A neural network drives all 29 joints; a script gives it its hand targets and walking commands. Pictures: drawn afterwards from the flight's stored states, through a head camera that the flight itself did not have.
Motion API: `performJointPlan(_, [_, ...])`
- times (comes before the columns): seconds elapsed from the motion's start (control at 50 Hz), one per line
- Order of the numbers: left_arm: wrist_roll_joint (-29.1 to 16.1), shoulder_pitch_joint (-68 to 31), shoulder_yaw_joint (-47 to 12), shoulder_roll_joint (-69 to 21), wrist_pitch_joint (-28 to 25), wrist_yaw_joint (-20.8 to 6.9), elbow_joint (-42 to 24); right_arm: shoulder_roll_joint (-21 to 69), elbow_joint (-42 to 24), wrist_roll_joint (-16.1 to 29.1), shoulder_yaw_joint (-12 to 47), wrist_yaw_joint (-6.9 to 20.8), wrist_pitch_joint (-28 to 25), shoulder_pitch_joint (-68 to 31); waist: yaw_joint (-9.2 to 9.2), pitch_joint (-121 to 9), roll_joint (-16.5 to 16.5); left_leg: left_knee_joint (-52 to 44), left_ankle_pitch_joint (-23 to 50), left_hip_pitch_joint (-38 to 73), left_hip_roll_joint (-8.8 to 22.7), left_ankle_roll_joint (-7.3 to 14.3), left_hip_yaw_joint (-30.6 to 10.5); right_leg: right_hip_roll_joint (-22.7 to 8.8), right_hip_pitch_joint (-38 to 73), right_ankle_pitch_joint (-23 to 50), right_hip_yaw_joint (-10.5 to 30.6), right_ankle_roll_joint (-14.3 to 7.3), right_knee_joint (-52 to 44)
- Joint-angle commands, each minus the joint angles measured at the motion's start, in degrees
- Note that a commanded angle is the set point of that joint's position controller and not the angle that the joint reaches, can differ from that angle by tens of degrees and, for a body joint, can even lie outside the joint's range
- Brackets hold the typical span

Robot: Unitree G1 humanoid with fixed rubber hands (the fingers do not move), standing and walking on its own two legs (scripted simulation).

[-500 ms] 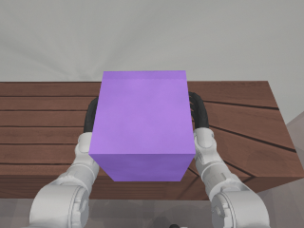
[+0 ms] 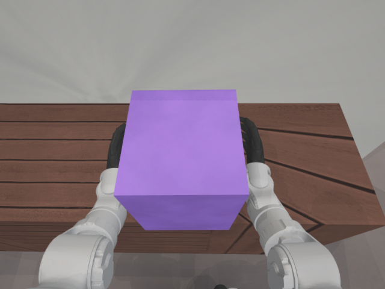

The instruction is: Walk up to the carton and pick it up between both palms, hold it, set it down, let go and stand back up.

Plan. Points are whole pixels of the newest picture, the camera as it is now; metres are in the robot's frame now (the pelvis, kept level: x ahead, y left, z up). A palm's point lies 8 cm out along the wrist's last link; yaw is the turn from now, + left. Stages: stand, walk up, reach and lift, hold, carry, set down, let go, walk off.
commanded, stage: reach and lift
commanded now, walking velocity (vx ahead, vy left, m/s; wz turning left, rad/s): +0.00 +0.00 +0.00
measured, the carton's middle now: (185, 167) +0.38 +0.01 +0.00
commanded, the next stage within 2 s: none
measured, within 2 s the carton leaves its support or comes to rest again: leaves its support in 0.74 s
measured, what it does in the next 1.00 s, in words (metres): stands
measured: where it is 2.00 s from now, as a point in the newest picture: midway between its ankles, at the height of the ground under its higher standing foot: outside the picture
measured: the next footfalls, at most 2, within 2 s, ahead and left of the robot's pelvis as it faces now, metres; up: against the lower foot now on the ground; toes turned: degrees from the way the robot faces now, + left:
none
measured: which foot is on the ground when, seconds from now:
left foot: down 0.00-1.00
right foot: down 0.00-1.00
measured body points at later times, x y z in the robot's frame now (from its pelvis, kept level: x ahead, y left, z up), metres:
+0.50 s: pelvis +0.00 +0.00 +0.00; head +0.10 -0.02 +0.44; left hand +0.41 +0.15 +0.00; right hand +0.41 -0.14 +0.00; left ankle -0.01 +0.13 -0.72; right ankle +0.02 -0.11 -0.72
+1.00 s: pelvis -0.01 +0.00 +0.00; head +0.04 -0.01 +0.45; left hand +0.40 +0.14 +0.03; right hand +0.38 -0.15 +0.02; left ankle -0.01 +0.13 -0.72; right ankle +0.02 -0.11 -0.72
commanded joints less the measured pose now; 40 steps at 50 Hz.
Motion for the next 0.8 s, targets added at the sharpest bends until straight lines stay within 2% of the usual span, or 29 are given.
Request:
performJointPlan(0.0, [11.0,-37.5,-14.8,-42.6,-3.6,-5.1,-10.0,47.2,-2.4,-12.6,16.3,9.6,-2.1,-29.3,-4.37,-44.9,-3.3,2.0,16.9,3.4,-1.4,-2.0,1.2,0.1,43.4,27.2,2.3,2.5,3.5])
performJointPlan(0.04, [10.7,-35.4,-14.1,-42.6,-3.7,-4.9,-9.8,47.6,-2.6,-12.5,17.2,9.4,-2.0,-28.4,-3.42,-45.3,-4.2,2.2,18.1,3.9,-1.2,-1.6,1.4,0.3,42.6,29.0,2.4,2.6,3.2])
performJointPlan(0.06, [10.7,-36.0,-15.0,-42.6,-3.6,-4.9,-11.0,47.3,0.2,-11.6,17.5,9.4,-1.3,-26.9,-4.15,-43.4,-2.0,1.0,17.9,4.4,-1.5,-2.0,1.3,0.4,41.9,29.4,2.2,2.8,3.2])
performJointPlan(0.08, [10.4,-37.5,-14.5,-42.0,-3.6,-4.8,-11.1,47.0,1.0,-12.9,15.9,9.3,-1.3,-27.9,-4.72,-43.6,-3.5,1.5,17.2,3.9,-1.4,-1.8,1.1,0.6,41.2,28.4,2.2,2.8,3.5])
performJointPlan(0.1, [10.2,-36.9,-14.1,-43.0,-3.6,-4.9,-11.8,47.6,-0.7,-11.6,17.2,9.4,-1.4,-27.3,-3.13,-45.6,-2.4,2.1,17.6,2.5,-1.9,-1.7,1.4,0.1,44.3,29.0,3.1,2.8,3.7])
performJointPlan(0.14, [10.5,-37.7,-14.9,-43.8,-3.5,-4.7,-10.2,47.5,-1.9,-11.2,17.7,9.6,-1.2,-29.3,-3.55,-44.9,-1.6,1.5,16.6,2.9,-1.5,-1.8,0.8,0.5,41.3,26.7,2.8,2.6,3.5])
performJointPlan(0.16, [9.8,-36.8,-17.7,-44.3,-3.2,-4.3,-13.6,47.0,-0.3,-10.9,17.7,9.3,-1.5,-27.2,-5.55,-46.8,-1.6,2.2,20.3,5.5,-1.3,-2.2,0.5,0.9,42.6,31.2,2.3,2.5,4.0])
performJointPlan(0.18, [10.4,-37.1,-16.3,-44.2,-3.2,-4.3,-13.1,48.1,-1.7,-10.3,18.3,9.4,-1.7,-28.4,-3.48,-46.8,-0.7,2.5,20.0,4.7,-1.6,-2.3,1.0,0.8,42.3,31.2,2.5,2.4,4.2])
performJointPlan(0.22, [10.8,-37.2,-15.1,-43.4,-3.2,-4.6,-12.1,48.3,-2.7,-10.3,19.4,8.9,-1.4,-29.5,-3.70,-46.4,-3.5,3.0,19.9,4.2,-1.8,-1.7,0.9,0.6,44.5,33.4,2.7,3.3,4.7])
performJointPlan(0.24, [10.4,-38.3,-16.4,-44.4,-3.4,-4.3,-13.0,48.5,-1.0,-9.9,19.6,9.0,-1.3,-28.8,-4.54,-47.1,-2.5,3.1,20.4,3.9,-1.7,-1.9,0.6,0.6,44.3,34.1,2.8,3.3,5.3])
performJointPlan(0.26, [9.8,-36.9,-17.1,-44.5,-3.6,-4.2,-16.6,49.2,-5.5,-9.7,21.6,8.7,-2.1,-29.4,-3.71,-51.0,-3.3,3.7,22.8,5.6,-1.5,-1.9,0.6,1.0,46.0,36.1,2.8,3.0,5.5])
performJointPlan(0.3, [10.1,-39.0,-19.0,-45.6,-4.2,-3.1,-21.1,49.7,-4.7,-9.5,22.0,8.3,-3.6,-28.9,-3.95,-55.3,-1.0,4.1,27.9,7.5,-1.5,-3.0,0.4,1.6,46.1,40.4,2.1,2.8,5.8])
performJointPlan(0.32, [9.7,-39.5,-19.1,-45.5,-4.0,-3.6,-16.6,48.5,-6.3,-9.0,21.7,8.3,-4.0,-31.7,-3.71,-53.2,-2.4,4.2,26.0,6.9,-1.6,-2.9,0.5,1.3,44.6,39.4,2.1,3.6,5.6])
performJointPlan(0.34, [9.0,-39.7,-19.7,-45.6,-4.0,-3.3,-19.2,49.1,-4.3,-9.5,21.9,7.9,-3.4,-29.7,-5.06,-52.5,-1.9,4.5,27.6,7.4,-1.8,-3.0,0.4,1.1,45.6,42.3,2.4,3.6,5.3])
performJointPlan(0.38, [8.8,-40.2,-19.3,-46.1,-4.6,-3.1,-21.8,49.6,-6.8,-8.4,24.4,8.4,-4.0,-31.9,-2.71,-53.9,-2.6,4.3,27.7,7.6,-1.4,-2.9,0.1,1.7,44.9,40.8,2.0,3.7,6.1])
performJointPlan(0.4, [9.7,-39.1,-19.5,-46.7,-4.2,-3.2,-18.2,48.7,-7.4,-9.6,22.8,8.3,-4.6,-31.5,-4.17,-54.1,-1.6,4.0,26.6,8.2,-1.5,-3.2,0.4,1.7,44.3,39.4,1.7,3.5,5.3])
performJointPlan(0.44, [8.4,-35.9,-21.8,-47.8,-3.8,-2.8,-21.5,50.1,-12.7,-6.7,27.1,8.0,-4.6,-30.2,-3.33,-57.7,-1.8,4.9,31.9,8.5,-1.6,-3.2,0.3,2.1,46.8,46.1,2.5,4.0,6.1])
performJointPlan(0.5, [7.5,-37.2,-21.5,-47.3,-3.5,-2.8,-21.7,50.5,-11.8,-6.5,27.8,8.5,-4.1,-32.7,-1.90,-57.3,-2.8,4.1,28.5,7.9,-1.8,-2.6,-0.2,2.2,46.1,42.7,2.4,4.3,5.6])
performJointPlan(0.52, [7.5,-38.7,-21.7,-46.9,-3.2,-3.0,-21.1,48.8,-10.4,-7.8,26.5,8.4,-3.7,-31.6,-3.95,-56.7,-2.2,3.7,26.8,8.2,-1.7,-3.0,-0.1,2.0,45.8,41.3,2.1,4.4,5.5])
performJointPlan(0.54, [7.0,-38.0,-22.3,-47.5,-2.9,-3.0,-22.5,49.7,-14.1,-6.2,28.9,8.5,-3.7,-33.3,-2.43,-56.3,-3.1,4.1,29.8,9.9,-1.7,-2.9,-0.1,2.3,47.3,43.1,2.5,4.5,5.7])
performJointPlan(0.56, [7.8,-40.3,-21.8,-47.5,-2.8,-3.1,-20.5,49.1,-12.0,-7.4,26.6,8.6,-3.4,-33.6,-3.18,-54.4,-1.6,3.7,26.3,8.3,-1.7,-3.0,0.0,2.0,45.4,39.4,2.5,4.5,5.2])
performJointPlan(0.58, [6.2,-40.7,-23.4,-48.2,-2.8,-2.6,-24.9,50.1,-12.1,-6.2,28.0,8.3,-3.0,-32.9,-3.67,-55.7,-2.2,3.8,28.2,10.0,-1.6,-3.0,-0.2,2.3,45.6,41.8,2.3,4.7,5.2])
performJointPlan(0.64, [5.1,-38.8,-25.9,-50.3,-1.3,-2.3,-25.6,50.8,-14.1,-3.9,30.5,8.5,-1.8,-31.8,-3.97,-56.1,-2.6,4.7,32.1,10.7,-1.2,-3.4,-1.0,2.9,45.7,43.5,2.7,4.4,5.7])
performJointPlan(0.66, [4.7,-39.1,-24.9,-49.8,-1.0,-2.3,-24.9,50.5,-16.7,-2.9,31.5,8.7,-1.5,-35.1,-1.87,-55.4,-2.0,3.7,29.9,10.1,-1.6,-3.1,-0.8,2.9,45.5,41.8,2.8,4.3,5.0])
performJointPlan(0.68, [4.8,-40.8,-25.0,-49.7,-1.1,-2.3,-26.2,51.4,-16.3,-2.6,32.4,8.8,-1.0,-34.5,-1.59,-56.1,-2.3,3.3,26.9,8.7,-2.0,-2.8,-0.6,2.2,47.1,41.4,3.9,4.7,5.0])
performJointPlan(0.7, [3.5,-42.1,-26.2,-49.3,-0.1,-2.2,-25.9,50.2,-18.0,-2.3,30.3,9.0,-0.1,-37.0,-3.41,-55.2,-2.1,2.8,24.1,8.4,-2.0,-2.9,-1.3,2.5,45.9,38.3,3.3,4.6,4.8])
performJointPlan(0.72, [2.6,-43.3,-26.8,-49.6,0.5,-2.3,-26.6,51.2,-18.6,-1.5,30.7,8.8,0.6,-37.2,-3.07,-57.0,-3.3,3.5,24.1,8.8,-1.6,-2.6,-1.1,2.9,46.1,36.8,3.0,4.4,5.4])
performJointPlan(0.76, [1.6,-46.2,-28.4,-50.1,1.2,-2.0,-29.4,51.4,-17.8,-1.1,30.0,9.0,2.1,-37.3,-3.78,-55.1,-0.7,2.5,22.4,9.2,-1.9,-3.1,-1.2,3.1,44.2,32.8,3.1,4.1,4.1])
performJointPlan(0.78, [1.4,-47.3,-27.1,-48.9,1.8,-2.0,-28.9,51.8,-20.1,0.0,31.7,9.3,2.9,-40.1,-2.67,-53.3,-2.4,2.6,21.7,8.8,-1.5,-2.5,-1.1,2.8,44.8,31.6,3.5,4.5,4.2])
